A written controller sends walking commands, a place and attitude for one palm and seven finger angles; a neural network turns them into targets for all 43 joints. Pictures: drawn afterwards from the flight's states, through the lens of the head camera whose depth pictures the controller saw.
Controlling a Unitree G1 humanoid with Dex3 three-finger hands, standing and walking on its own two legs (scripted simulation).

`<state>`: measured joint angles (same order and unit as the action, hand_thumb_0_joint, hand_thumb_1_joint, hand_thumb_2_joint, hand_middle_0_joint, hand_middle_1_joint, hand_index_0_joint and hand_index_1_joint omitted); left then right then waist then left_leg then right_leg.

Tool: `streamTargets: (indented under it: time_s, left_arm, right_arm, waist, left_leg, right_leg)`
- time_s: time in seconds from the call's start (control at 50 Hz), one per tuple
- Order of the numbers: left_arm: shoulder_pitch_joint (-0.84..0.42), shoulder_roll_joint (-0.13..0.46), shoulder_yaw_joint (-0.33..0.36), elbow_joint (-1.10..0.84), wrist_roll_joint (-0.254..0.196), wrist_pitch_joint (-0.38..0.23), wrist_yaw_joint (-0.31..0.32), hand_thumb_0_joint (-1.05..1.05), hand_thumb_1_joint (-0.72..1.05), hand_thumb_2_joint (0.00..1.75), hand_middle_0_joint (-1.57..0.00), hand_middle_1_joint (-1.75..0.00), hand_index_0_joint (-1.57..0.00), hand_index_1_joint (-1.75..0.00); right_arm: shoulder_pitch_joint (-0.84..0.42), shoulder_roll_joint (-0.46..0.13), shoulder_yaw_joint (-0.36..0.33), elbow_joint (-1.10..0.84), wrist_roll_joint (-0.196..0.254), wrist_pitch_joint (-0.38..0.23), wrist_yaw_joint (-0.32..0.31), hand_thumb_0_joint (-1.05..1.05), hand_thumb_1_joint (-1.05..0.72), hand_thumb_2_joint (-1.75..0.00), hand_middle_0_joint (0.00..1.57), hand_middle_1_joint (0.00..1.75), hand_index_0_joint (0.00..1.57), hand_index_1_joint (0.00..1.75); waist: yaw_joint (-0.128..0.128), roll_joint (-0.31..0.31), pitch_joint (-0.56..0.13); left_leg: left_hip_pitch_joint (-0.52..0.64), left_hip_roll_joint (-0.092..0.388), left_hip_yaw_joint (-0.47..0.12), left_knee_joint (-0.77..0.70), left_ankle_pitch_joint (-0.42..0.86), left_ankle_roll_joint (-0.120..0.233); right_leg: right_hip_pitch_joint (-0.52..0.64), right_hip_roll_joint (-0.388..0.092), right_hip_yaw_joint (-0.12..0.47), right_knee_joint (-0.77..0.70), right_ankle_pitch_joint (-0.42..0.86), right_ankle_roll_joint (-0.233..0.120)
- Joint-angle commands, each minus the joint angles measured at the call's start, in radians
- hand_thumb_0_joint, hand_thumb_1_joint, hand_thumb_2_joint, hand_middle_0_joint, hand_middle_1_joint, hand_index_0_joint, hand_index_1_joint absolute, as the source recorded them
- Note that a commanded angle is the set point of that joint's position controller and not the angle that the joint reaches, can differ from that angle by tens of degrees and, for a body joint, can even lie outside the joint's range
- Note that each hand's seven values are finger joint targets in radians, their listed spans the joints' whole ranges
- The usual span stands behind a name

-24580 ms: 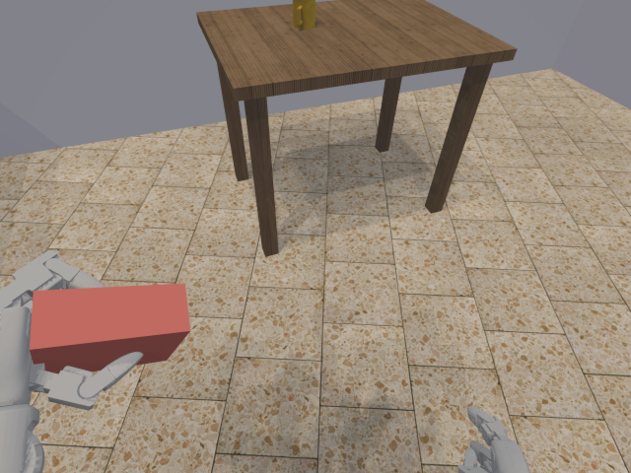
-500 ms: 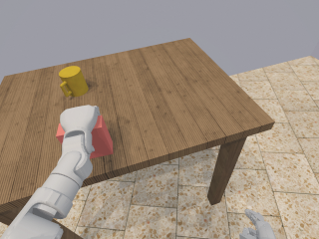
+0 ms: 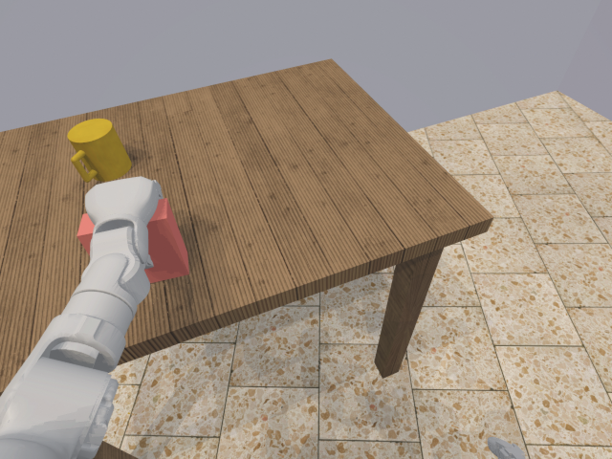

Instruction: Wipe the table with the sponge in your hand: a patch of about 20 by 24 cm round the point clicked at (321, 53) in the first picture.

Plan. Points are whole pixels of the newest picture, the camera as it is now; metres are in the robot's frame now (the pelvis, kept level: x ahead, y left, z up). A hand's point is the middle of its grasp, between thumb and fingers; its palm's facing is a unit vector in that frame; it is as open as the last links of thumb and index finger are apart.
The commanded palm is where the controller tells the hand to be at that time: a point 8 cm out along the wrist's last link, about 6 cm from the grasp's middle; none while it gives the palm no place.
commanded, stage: wipe forward along the third lane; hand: left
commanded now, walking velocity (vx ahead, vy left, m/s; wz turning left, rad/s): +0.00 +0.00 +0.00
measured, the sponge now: (143, 255) +0.39 +0.28 +0.04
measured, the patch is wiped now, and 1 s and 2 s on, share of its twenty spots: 0.55 0.85 0.85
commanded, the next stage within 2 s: wipe back along the third lane in 1.12 s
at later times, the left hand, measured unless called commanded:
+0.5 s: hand (134, 205) +0.45 +0.30 +0.09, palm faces -0.11 +0.02 -0.99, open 9.4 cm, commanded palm +0.44 +0.30 +0.13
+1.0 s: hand (126, 184) +0.50 +0.33 +0.09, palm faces -0.13 +0.01 -0.99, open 9.4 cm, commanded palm +0.50 +0.33 +0.13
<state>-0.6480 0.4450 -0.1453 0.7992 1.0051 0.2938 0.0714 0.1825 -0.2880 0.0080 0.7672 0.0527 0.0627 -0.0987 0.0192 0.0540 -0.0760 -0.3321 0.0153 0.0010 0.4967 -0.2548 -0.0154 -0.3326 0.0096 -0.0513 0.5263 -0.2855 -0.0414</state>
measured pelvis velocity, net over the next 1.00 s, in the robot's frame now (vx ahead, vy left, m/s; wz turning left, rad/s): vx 0.00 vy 0.03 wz -0.04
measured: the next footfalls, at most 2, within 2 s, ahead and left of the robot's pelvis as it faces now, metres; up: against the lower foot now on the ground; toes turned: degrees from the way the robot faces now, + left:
none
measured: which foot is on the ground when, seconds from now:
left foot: down 0.00-1.00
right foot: down 0.00-1.00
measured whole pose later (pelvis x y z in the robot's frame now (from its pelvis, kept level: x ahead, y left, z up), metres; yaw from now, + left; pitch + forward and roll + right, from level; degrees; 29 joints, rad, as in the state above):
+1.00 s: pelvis +0.00 +0.03 -0.01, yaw -2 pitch +15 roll -1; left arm -1.04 0.65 -0.03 1.26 1.08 0.18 0.11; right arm 0.34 -0.27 0.00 0.78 0.04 0.01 -0.06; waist -0.11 0.02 -0.10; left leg -0.57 0.02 0.04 0.61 -0.30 0.02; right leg -0.55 0.01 -0.02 0.56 -0.27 0.00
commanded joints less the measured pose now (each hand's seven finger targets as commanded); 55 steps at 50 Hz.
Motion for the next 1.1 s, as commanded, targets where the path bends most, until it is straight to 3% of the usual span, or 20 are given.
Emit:
streamTargets:
  time_s: [0.0, 0.04, 0.1, 0.18, 0.24, 0.26, 0.38, 0.4, 0.42, 0.54, 0.58, 0.6, 0.68, 0.72, 0.76, 0.82, 0.94, 1.02, 1.04, 1.08]
  left_arm:
    - [-0.358, 0.251, 0.093, -0.041, 0.034, -0.015, 0.063, 0.0, 0.1, 1.3, -1.2, -1.6, -1.2, -1.6]
    - [-0.409, 0.213, 0.049, 0.0, 0.037, -0.023, 0.073, 0.0, 0.1, 1.3, -1.2, -1.6, -1.2, -1.6]
    - [-0.437, 0.29, 0.106, 0.03, 0.036, -0.033, 0.086, 0.0, 0.1, 1.3, -1.2, -1.6, -1.2, -1.6]
    - [-0.494, 0.308, 0.089, 0.093, 0.045, -0.042, 0.095, 0.0, 0.1, 1.3, -1.2, -1.6, -1.2, -1.6]
    - [-0.505, 0.344, 0.111, 0.134, 0.058, -0.05, 0.1, 0.0, 0.1, 1.3, -1.2, -1.6, -1.2, -1.6]
    - [-0.506, 0.323, 0.091, 0.137, 0.057, -0.053, 0.1, 0.0, 0.1, 1.3, -1.2, -1.6, -1.2, -1.6]
    - [-0.589, 0.419, 0.133, 0.199, 0.061, -0.062, 0.108, 0.0, 0.1, 1.3, -1.2, -1.6, -1.2, -1.6]
    - [-0.608, 0.467, 0.164, 0.2, 0.068, -0.065, 0.106, 0.0, 0.1, 1.3, -1.2, -1.6, -1.2, -1.6]
    - [-0.626, 0.449, 0.135, 0.208, 0.075, -0.068, 0.105, 0.0, 0.1, 1.3, -1.2, -1.6, -1.2, -1.6]
    - [-0.616, 0.423, 0.121, 0.231, 0.085, -0.086, 0.093, 0.0, 0.1, 1.3, -1.2, -1.6, -1.2, -1.6]
    - [-0.624, 0.417, 0.116, 0.239, 0.073, -0.091, 0.093, 0.0, 0.1, 1.3, -1.2, -1.6, -1.2, -1.6]
    - [-0.641, 0.456, 0.153, 0.235, 0.077, -0.098, 0.093, 0.0, 0.1, 1.3, -1.2, -1.6, -1.2, -1.6]
    - [-0.667, 0.442, 0.124, 0.264, 0.093, -0.098, 0.104, 0.0, 0.1, 1.3, -1.2, -1.6, -1.2, -1.6]
    - [-0.698, 0.468, 0.143, 0.273, 0.108, -0.101, 0.109, 0.0, 0.1, 1.3, -1.2, -1.6, -1.2, -1.6]
    - [-0.699, 0.433, 0.115, 0.296, 0.099, -0.09, 0.11, 0.0, 0.1, 1.3, -1.2, -1.6, -1.2, -1.6]
    - [-0.757, 0.497, 0.145, 0.301, 0.108, -0.087, 0.104, 0.0, 0.1, 1.3, -1.2, -1.6, -1.2, -1.6]
    - [-0.776, 0.48, 0.118, 0.338, 0.124, -0.087, 0.082, 0.0, 0.1, 1.3, -1.2, -1.6, -1.2, -1.6]
    - [-0.831, 0.566, 0.16, 0.336, 0.136, -0.101, 0.072, 0.0, 0.1, 1.3, -1.2, -1.6, -1.2, -1.6]
    - [-0.831, 0.532, 0.133, 0.344, 0.134, -0.102, 0.069, 0.0, 0.1, 1.3, -1.2, -1.6, -1.2, -1.6]
    - [-0.83, 0.533, 0.131, 0.366, 0.144, -0.101, 0.067, 0.0, 0.1, 1.3, -1.2, -1.6, -1.2, -1.6]
  right_arm:
    - [-0.039, -0.127, -0.039, -0.104, -0.002, -0.042, -0.004, 0.0, -0.9, -0.9, 0.2, 0.3, 0.2, 0.3]
    - [-0.02, -0.121, -0.039, -0.097, 0.002, -0.048, -0.003, 0.0, -0.9, -0.9, 0.2, 0.3, 0.2, 0.3]
    - [0.002, -0.132, -0.044, -0.081, -0.003, -0.053, -0.003, 0.0, -0.9, -0.9, 0.2, 0.3, 0.2, 0.3]
    - [0.035, -0.132, -0.044, -0.067, 0.001, -0.059, 0.001, 0.0, -0.9, -0.9, 0.2, 0.3, 0.2, 0.3]
    - [0.063, -0.133, -0.047, -0.062, 0.0, -0.061, 0.005, 0.0, -0.9, -0.9, 0.2, 0.3, 0.2, 0.3]
    - [0.066, -0.131, -0.047, -0.064, -0.001, -0.063, 0.007, 0.0, -0.9, -0.9, 0.2, 0.3, 0.2, 0.3]
    - [0.103, -0.14, -0.045, -0.054, -0.001, -0.071, 0.007, 0.0, -0.9, -0.9, 0.2, 0.3, 0.2, 0.3]
    - [0.11, -0.147, -0.046, -0.049, -0.004, -0.07, 0.006, 0.0, -0.9, -0.9, 0.2, 0.3, 0.2, 0.3]
    - [0.118, -0.143, -0.046, -0.051, -0.002, -0.071, 0.005, 0.0, -0.9, -0.9, 0.2, 0.3, 0.2, 0.3]
    - [0.161, -0.143, -0.054, -0.056, -0.005, -0.075, 0.014, 0.0, -0.9, -0.9, 0.2, 0.3, 0.2, 0.3]
    - [0.169, -0.145, -0.053, -0.057, -0.003, -0.076, 0.015, 0.0, -0.9, -0.9, 0.2, 0.3, 0.2, 0.3]
    - [0.177, -0.15, -0.058, -0.049, -0.005, -0.076, 0.016, 0.0, -0.9, -0.9, 0.2, 0.3, 0.2, 0.3]
    - [0.197, -0.155, -0.056, -0.044, -0.004, -0.08, 0.018, 0.0, -0.9, -0.9, 0.2, 0.3, 0.2, 0.3]
    - [0.221, -0.155, -0.061, -0.036, -0.008, -0.081, 0.02, 0.0, -0.9, -0.9, 0.2, 0.3, 0.2, 0.3]
    - [0.223, -0.153, -0.058, -0.04, -0.007, -0.081, 0.024, 0.0, -0.9, -0.9, 0.2, 0.3, 0.2, 0.3]
    - [0.241, -0.157, -0.058, -0.033, -0.011, -0.078, 0.023, 0.0, -0.9, -0.9, 0.2, 0.3, 0.2, 0.3]
    - [0.271, -0.159, -0.056, -0.04, -0.015, -0.074, 0.026, 0.0, -0.9, -0.9, 0.2, 0.3, 0.2, 0.3]
    - [0.298, -0.164, -0.055, -0.04, -0.017, -0.072, 0.019, 0.0, -0.9, -0.9, 0.2, 0.3, 0.2, 0.3]
    - [0.303, -0.161, -0.056, -0.04, -0.017, -0.073, 0.02, 0.0, -0.9, -0.9, 0.2, 0.3, 0.2, 0.3]
    - [0.315, -0.164, -0.055, -0.039, -0.018, -0.071, 0.022, 0.0, -0.9, -0.9, 0.2, 0.3, 0.2, 0.3]
  waist:
    - [-0.027, -0.115, -0.203]
    - [-0.055, -0.118, -0.163]
    - [-0.048, -0.117, -0.213]
    - [-0.075, -0.124, -0.202]
    - [-0.073, -0.099, -0.216]
    - [-0.076, -0.096, -0.229]
    - [-0.096, -0.09, -0.222]
    - [-0.089, -0.087, -0.248]
    - [-0.104, -0.073, -0.254]
    - [-0.1, -0.036, -0.313]
    - [-0.106, -0.047, -0.295]
    - [-0.103, -0.039, -0.307]
    - [-0.122, -0.043, -0.273]
    - [-0.124, -0.038, -0.305]
    - [-0.128, -0.038, -0.286]
    - [-0.13, -0.004, -0.331]
    - [-0.143, 0.002, -0.334]
    - [-0.149, 0.01, -0.37]
    - [-0.16, 0.019, -0.356]
    - [-0.16, 0.021, -0.347]
  left_leg:
    - [0.005, -0.054, 0.037, -0.029, 0.14, 0.055]
    - [-0.017, -0.054, 0.037, -0.023, 0.106, 0.059]
    - [-0.028, -0.053, 0.036, -0.018, 0.111, 0.06]
    - [-0.066, -0.05, 0.04, -0.01, 0.081, 0.063]
    - [-0.081, -0.049, 0.039, -0.005, 0.083, 0.063]
    - [-0.079, -0.049, 0.041, -0.001, 0.084, 0.063]
    - [-0.124, -0.046, 0.043, 0.003, 0.042, 0.064]
    - [-0.126, -0.046, 0.038, 0.001, 0.053, 0.063]
    - [-0.125, -0.045, 0.043, 0.009, 0.058, 0.065]
    - [-0.089, -0.037, 0.044, 0.027, 0.134, 0.062]
    - [-0.094, -0.036, 0.042, 0.025, 0.128, 0.063]
    - [-0.084, -0.033, 0.037, 0.023, 0.154, 0.062]
    - [-0.088, -0.031, 0.034, 0.029, 0.149, 0.061]
    - [-0.071, -0.029, 0.028, 0.04, 0.191, 0.063]
    - [-0.076, -0.027, 0.026, 0.038, 0.176, 0.058]
    - [-0.06, -0.025, 0.022, 0.047, 0.211, 0.058]
    - [-0.052, -0.019, 0.014, 0.067, 0.256, 0.055]
    - [-0.063, -0.02, 0.011, 0.083, 0.269, 0.056]
    - [-0.06, -0.019, 0.014, 0.088, 0.275, 0.056]
    - [-0.062, -0.014, 0.008, 0.092, 0.281, 0.052]
  right_leg:
    - [0.121, 0.012, 0.059, -0.084, 0.247, 0.01]
    - [0.078, 0.011, 0.053, -0.082, 0.206, 0.015]
    - [0.103, 0.009, 0.069, -0.083, 0.219, 0.016]
    - [0.086, 0.006, 0.076, -0.081, 0.198, 0.025]
    - [0.083, 0.009, 0.074, -0.072, 0.196, 0.022]
    - [0.086, 0.008, 0.077, -0.07, 0.203, 0.023]
    - [0.073, 0.009, 0.087, -0.077, 0.162, 0.028]
    - [0.086, 0.011, 0.087, -0.074, 0.172, 0.025]
    - [0.077, 0.009, 0.087, -0.066, 0.183, 0.027]
    - [0.066, 0.02, 0.072, -0.041, 0.266, 0.02]
    - [0.054, 0.022, 0.067, -0.045, 0.257, 0.019]
    - [0.053, 0.026, 0.061, -0.04, 0.274, 0.014]
    - [-0.003, 0.031, 0.054, -0.039, 0.246, 0.015]
    - [-0.01, 0.036, 0.049, -0.026, 0.27, 0.01]
    - [-0.029, 0.038, 0.042, -0.027, 0.248, 0.011]
    - [-0.027, 0.039, 0.042, -0.015, 0.268, 0.007]
    - [-0.062, 0.047, 0.032, -0.003, 0.285, 0.005]
    - [-0.059, 0.047, 0.039, 0.007, 0.297, 0.006]
    - [-0.076, 0.048, 0.035, 0.005, 0.302, 0.006]
    - [-0.098, 0.051, 0.029, 0.013, 0.292, 0.004]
